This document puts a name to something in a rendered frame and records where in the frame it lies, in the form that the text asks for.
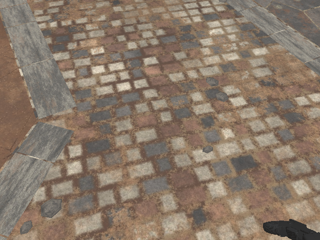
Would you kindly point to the robot right hand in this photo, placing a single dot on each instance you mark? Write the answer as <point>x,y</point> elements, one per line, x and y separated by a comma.
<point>292,229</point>

